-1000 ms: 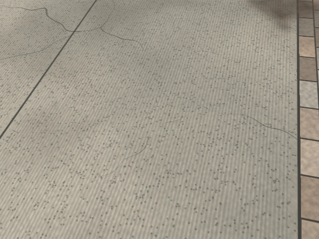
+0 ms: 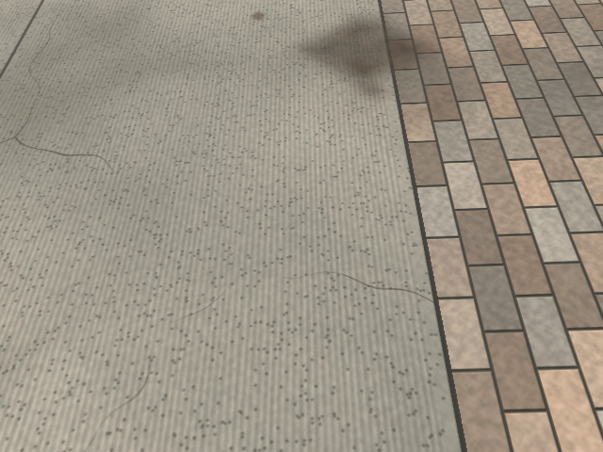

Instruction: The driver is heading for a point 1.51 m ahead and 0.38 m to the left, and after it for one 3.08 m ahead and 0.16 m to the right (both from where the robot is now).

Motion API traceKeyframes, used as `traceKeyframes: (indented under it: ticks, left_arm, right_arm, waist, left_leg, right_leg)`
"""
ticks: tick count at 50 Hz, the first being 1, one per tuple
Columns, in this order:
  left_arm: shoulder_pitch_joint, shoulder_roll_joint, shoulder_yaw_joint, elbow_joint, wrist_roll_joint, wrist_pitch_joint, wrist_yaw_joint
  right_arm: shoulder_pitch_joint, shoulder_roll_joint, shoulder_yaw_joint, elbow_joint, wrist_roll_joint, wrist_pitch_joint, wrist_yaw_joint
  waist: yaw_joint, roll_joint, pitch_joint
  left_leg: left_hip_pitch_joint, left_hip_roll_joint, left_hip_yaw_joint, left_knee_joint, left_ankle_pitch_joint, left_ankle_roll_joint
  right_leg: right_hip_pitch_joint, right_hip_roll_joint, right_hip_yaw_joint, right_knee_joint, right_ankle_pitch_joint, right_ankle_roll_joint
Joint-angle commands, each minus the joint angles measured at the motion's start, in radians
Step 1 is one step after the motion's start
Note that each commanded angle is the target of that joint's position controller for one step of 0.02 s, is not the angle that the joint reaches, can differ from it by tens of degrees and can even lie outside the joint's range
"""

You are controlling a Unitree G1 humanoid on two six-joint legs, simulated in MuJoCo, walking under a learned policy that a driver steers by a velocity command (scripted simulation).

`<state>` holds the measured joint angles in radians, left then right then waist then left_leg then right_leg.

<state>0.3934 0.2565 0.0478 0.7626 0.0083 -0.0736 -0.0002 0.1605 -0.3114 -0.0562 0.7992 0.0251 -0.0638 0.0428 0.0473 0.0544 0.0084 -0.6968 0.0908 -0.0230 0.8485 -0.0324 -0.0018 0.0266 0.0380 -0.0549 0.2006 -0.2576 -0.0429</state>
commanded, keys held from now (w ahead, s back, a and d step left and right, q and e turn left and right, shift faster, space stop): w+q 0.68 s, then w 0.32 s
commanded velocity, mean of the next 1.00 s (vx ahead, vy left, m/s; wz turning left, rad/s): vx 0.49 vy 0.00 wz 0.43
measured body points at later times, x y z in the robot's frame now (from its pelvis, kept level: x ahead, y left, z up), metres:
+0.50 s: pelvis +0.29 +0.06 +0.00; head +0.33 +0.08 +0.45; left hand +0.41 +0.36 -0.08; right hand +0.45 -0.19 -0.11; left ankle +0.26 +0.12 -0.74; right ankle +0.48 -0.10 -0.68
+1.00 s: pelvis +0.57 +0.10 +0.00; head +0.59 +0.11 +0.45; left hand +0.44 +0.36 -0.12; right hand +0.86 -0.01 -0.09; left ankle +0.61 +0.30 -0.70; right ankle +0.58 -0.02 -0.74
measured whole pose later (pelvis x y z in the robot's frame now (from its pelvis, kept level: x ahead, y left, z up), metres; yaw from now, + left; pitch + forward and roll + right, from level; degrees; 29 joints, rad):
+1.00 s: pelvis +0.57 +0.10 +0.00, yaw +28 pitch +2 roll -1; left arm 0.39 0.28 0.05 0.80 -0.01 -0.09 -0.01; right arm 0.12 -0.29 -0.04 0.66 0.01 -0.05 0.02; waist 0.09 0.04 0.02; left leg -0.62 0.08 -0.04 0.75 -0.13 0.00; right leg -0.09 0.03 -0.04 0.28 -0.22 -0.02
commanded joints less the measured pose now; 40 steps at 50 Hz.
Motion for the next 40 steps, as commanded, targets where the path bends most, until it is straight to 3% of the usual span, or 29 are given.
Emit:
traceKeyframes:
  ticks: [1, 5, 7, 8, 9, 10, 11, 12, 13, 14, 15, 16, 17, 18, 20, 23, 26, 29, 31, 33, 34, 35, 36, 37, 38, 39, 40]
  left_arm:
    - [-0.03, 0.169, 0.045, -0.05, -0.003, -0.025, 0.01]
    - [0.004, 0.18, 0.051, -0.013, -0.018, -0.015, 0.014]
    - [-0.006, 0.205, 0.057, -0.014, -0.015, 0.0, 0.023]
    - [-0.008, 0.222, 0.061, -0.017, -0.013, 0.01, 0.03]
    - [-0.012, 0.233, 0.063, -0.021, -0.009, 0.023, 0.038]
    - [-0.018, 0.235, 0.059, -0.029, -0.011, 0.027, 0.045]
    - [0.023, 0.18, 0.039, -0.062, 0.008, 0.015, 0.045]
    - [0.094, 0.073, -0.001, -0.084, 0.009, -0.02, 0.024]
    - [-0.023, 0.177, 0.021, -0.104, -0.025, -0.055, 0.005]
    - [-0.105, 0.185, 0.02, -0.134, -0.053, -0.071, -0.002]
    - [-0.137, 0.169, 0.015, -0.143, -0.037, -0.08, 0.004]
    - [-0.142, 0.177, 0.024, -0.139, -0.012, -0.075, 0.012]
    - [-0.12, 0.177, 0.028, -0.138, -0.004, -0.062, 0.012]
    - [-0.101, 0.17, 0.027, -0.138, 0.003, -0.05, 0.013]
    - [-0.1, 0.147, 0.021, -0.141, 0.013, -0.031, 0.016]
    - [-0.218, 0.11, 0.005, -0.176, 0.018, -0.029, 0.019]
    - [-0.341, 0.091, -0.004, -0.199, 0.004, -0.041, 0.007]
    - [-0.389, 0.125, 0.008, -0.214, -0.014, -0.052, -0.007]
    - [-0.369, 0.153, 0.023, -0.212, -0.019, -0.059, -0.013]
    - [-0.244, 0.182, 0.045, -0.184, -0.017, -0.068, -0.008]
    - [-0.117, 0.226, 0.061, -0.175, 0.002, -0.072, 0.001]
    - [0.005, 0.313, 0.084, -0.142, 0.024, -0.061, 0.003]
    - [0.039, 0.257, 0.076, -0.121, -0.002, -0.053, -0.009]
    - [-0.002, 0.185, 0.057, -0.128, -0.008, -0.048, -0.008]
    - [-0.049, 0.158, 0.046, -0.131, -0.002, -0.04, -0.007]
    - [-0.085, 0.139, 0.038, -0.124, 0.003, -0.035, -0.008]
    - [-0.104, 0.122, 0.03, -0.118, 0.007, -0.036, -0.008]
  right_arm:
    - [-0.148, -0.016, 0.01, -0.111, -0.001, -0.012, 0.01]
    - [-0.221, -0.02, 0.014, -0.164, -0.001, -0.017, 0.035]
    - [-0.198, -0.045, 0.003, -0.178, -0.003, -0.017, 0.043]
    - [-0.15, -0.071, -0.01, -0.175, -0.003, -0.013, 0.042]
    - [-0.036, -0.11, -0.032, -0.154, -0.001, -0.007, 0.038]
    - [0.115, -0.16, -0.059, -0.124, 0.003, -0.001, 0.023]
    - [0.251, -0.244, -0.084, -0.108, -0.001, 0.013, 0.001]
    - [0.214, -0.267, -0.08, -0.13, 0.006, 0.006, 0.002]
    - [0.217, -0.195, -0.063, -0.132, -0.001, 0.005, -0.001]
    - [0.185, -0.161, -0.054, -0.131, -0.006, 0.001, -0.006]
    - [0.121, -0.148, -0.049, -0.14, -0.007, -0.004, -0.006]
    - [0.069, -0.116, -0.041, -0.154, -0.013, -0.008, -0.009]
    - [0.038, -0.109, -0.037, -0.173, -0.024, -0.008, -0.013]
    - [0.024, -0.108, -0.039, -0.176, -0.023, -0.008, -0.016]
    - [0.034, -0.116, -0.041, -0.167, -0.016, -0.013, -0.024]
    - [0.063, -0.141, -0.048, -0.152, -0.009, -0.008, -0.04]
    - [0.123, -0.149, -0.051, -0.133, 0.0, 0.007, -0.05]
    - [0.173, -0.147, -0.051, -0.116, 0.007, 0.02, -0.054]
    - [0.174, -0.142, -0.05, -0.116, 0.003, 0.025, -0.055]
    - [0.153, -0.114, -0.043, -0.125, -0.002, 0.027, -0.053]
    - [0.152, -0.055, -0.022, -0.14, -0.012, 0.022, -0.047]
    - [0.278, 0.012, 0.002, -0.161, 0.004, 0.011, -0.048]
    - [0.297, -0.051, -0.002, -0.154, 0.015, 0.006, -0.05]
    - [0.218, -0.121, -0.021, -0.148, 0.016, 0.009, -0.05]
    - [0.14, -0.125, -0.023, -0.164, 0.003, 0.013, -0.052]
    - [0.086, -0.111, -0.022, -0.183, -0.01, 0.01, -0.049]
    - [0.075, -0.096, -0.024, -0.19, -0.011, 0.009, -0.044]
  waist:
    - [0.019, -0.128, 0.102]
    - [0.024, -0.111, 0.118]
    - [-0.007, -0.142, 0.064]
    - [-0.037, -0.171, 0.01]
    - [-0.099, -0.181, -0.067]
    - [-0.183, -0.154, -0.147]
    - [-0.198, 0.008, -0.267]
    - [-0.108, 0.197, -0.417]
    - [-0.176, 0.077, -0.395]
    - [-0.164, 0.024, -0.242]
    - [-0.111, -0.081, -0.128]
    - [-0.074, -0.083, -0.083]
    - [-0.042, -0.051, -0.058]
    - [-0.024, -0.03, -0.047]
    - [-0.015, -0.025, -0.026]
    - [-0.051, -0.017, 0.003]
    - [-0.113, 0.005, -0.008]
    - [-0.126, 0.027, -0.018]
    - [-0.104, 0.053, -0.026]
    - [-0.027, 0.068, -0.069]
    - [0.034, 0.006, -0.186]
    - [0.012, -0.266, -0.342]
    - [0.019, -0.347, -0.331]
    - [0.043, -0.223, -0.188]
    - [0.038, -0.148, -0.101]
    - [0.024, -0.122, -0.03]
    - [-0.001, -0.141, -0.003]
  left_leg:
    - [0.007, -0.023, 0.019, -0.154, 0.136, 0.003]
    - [0.011, -0.049, 0.042, -0.266, 0.099, 0.055]
    - [0.08, -0.1, 0.092, -0.272, 0.006, 0.093]
    - [0.149, -0.136, 0.122, -0.257, -0.054, 0.113]
    - [0.29, -0.176, 0.143, -0.257, -0.089, 0.138]
    - [0.547, -0.187, 0.113, -0.3, -0.047, 0.177]
    - [0.904, 0.013, -0.215, -0.295, -0.093, 0.264]
    - [1.144, 0.244, -0.798, -0.453, -0.27, 0.457]
    - [1.118, 0.218, -0.779, -0.535, -0.35, 0.402]
    - [0.978, 0.184, -0.62, -0.548, -0.313, 0.355]
    - [0.794, 0.138, -0.515, -0.565, -0.209, 0.326]
    - [0.674, 0.102, -0.438, -0.579, -0.101, 0.31]
    - [0.582, 0.078, -0.405, -0.605, -0.037, 0.315]
    - [0.527, 0.067, -0.389, -0.626, 0.001, 0.324]
    - [0.435, 0.049, -0.322, -0.642, 0.078, 0.328]
    - [0.365, -0.014, -0.241, -0.634, 0.074, 0.283]
    - [0.361, -0.043, -0.235, -0.596, -0.014, 0.235]
    - [0.462, -0.007, -0.329, -0.524, -0.08, 0.219]
    - [0.532, 0.022, -0.399, -0.457, -0.085, 0.2]
    - [0.521, -0.01, -0.398, -0.342, -0.032, 0.159]
    - [0.439, -0.062, -0.335, -0.117, -0.08, 0.122]
    - [0.118, -0.208, -0.174, 0.225, -0.389, 0.044]
    - [-0.054, -0.162, -0.159, 0.399, -0.551, 0.025]
    - [-0.101, -0.12, -0.171, 0.462, -0.462, 0.018]
    - [-0.091, -0.09, -0.131, 0.46, -0.39, 0.014]
    - [-0.081, -0.069, -0.121, 0.41, -0.344, 0.013]
    - [-0.042, -0.042, -0.118, 0.361, -0.312, 0.015]
  right_leg:
    - [-0.101, -0.245, 0.028, -0.125, 0.264, -0.121]
    - [0.025, -0.292, -0.026, -0.075, 0.404, -0.101]
    - [0.096, -0.299, -0.059, 0.043, 0.761, -0.077]
    - [0.129, -0.296, -0.073, 0.144, 0.966, -0.062]
    - [0.12, -0.283, -0.091, 0.314, 1.097, -0.045]
    - [-0.015, -0.252, -0.112, 0.544, 1.055, -0.011]
    - [-0.341, -0.177, -0.108, 0.894, 0.589, 0.033]
    - [-0.669, 0.039, 0.057, 1.229, -0.293, 0.084]
    - [-0.769, -0.019, 0.211, 1.27, -0.261, 0.058]
    - [-0.8, -0.063, 0.188, 1.217, -0.192, 0.038]
    - [-0.774, -0.106, 0.171, 1.109, -0.132, 0.033]
    - [-0.716, -0.136, 0.166, 1.025, -0.097, 0.038]
    - [-0.661, -0.148, 0.166, 1.004, -0.077, 0.047]
    - [-0.638, -0.154, 0.159, 0.969, -0.069, 0.061]
    - [-0.62, -0.157, 0.132, 0.885, -0.038, 0.094]
    - [-0.605, -0.132, 0.108, 0.664, 0.164, 0.123]
    - [-0.514, -0.068, 0.092, 0.438, 0.345, 0.128]
    - [-0.497, -0.045, 0.127, 0.333, 0.317, 0.116]
    - [-0.467, -0.04, 0.144, 0.296, 0.228, 0.088]
    - [-0.284, -0.047, 0.123, 0.234, 0.198, 0.034]
    - [-0.055, -0.174, 0.231, 0.255, 0.162, -0.032]
    - [0.305, -0.406, 0.635, 0.212, -0.02, -0.194]
    - [0.323, -0.471, 0.883, 0.121, -0.256, -0.23]
    - [0.211, -0.423, 0.763, 0.095, -0.31, -0.189]
    - [0.098, -0.373, 0.619, 0.092, -0.206, -0.158]
    - [-0.006, -0.331, 0.52, 0.072, -0.079, -0.155]
    - [-0.074, -0.298, 0.446, 0.049, 0.007, -0.148]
